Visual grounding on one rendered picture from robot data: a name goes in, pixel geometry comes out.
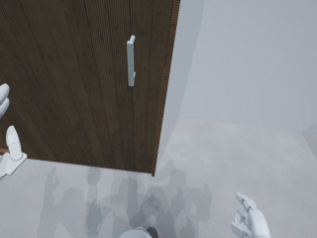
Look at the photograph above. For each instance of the left robot foot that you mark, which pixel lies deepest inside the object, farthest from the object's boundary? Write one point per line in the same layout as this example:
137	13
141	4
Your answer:
153	232

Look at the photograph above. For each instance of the robot left hand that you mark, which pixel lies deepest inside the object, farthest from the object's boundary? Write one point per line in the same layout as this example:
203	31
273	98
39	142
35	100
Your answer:
9	162

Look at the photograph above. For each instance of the left robot shin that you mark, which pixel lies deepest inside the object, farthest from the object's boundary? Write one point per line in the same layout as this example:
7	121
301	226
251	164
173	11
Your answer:
140	228

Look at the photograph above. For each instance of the handle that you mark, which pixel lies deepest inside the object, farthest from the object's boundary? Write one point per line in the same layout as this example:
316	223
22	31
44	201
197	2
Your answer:
130	60

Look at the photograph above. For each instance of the robot right hand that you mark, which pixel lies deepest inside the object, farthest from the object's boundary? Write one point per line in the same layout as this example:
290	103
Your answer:
254	224

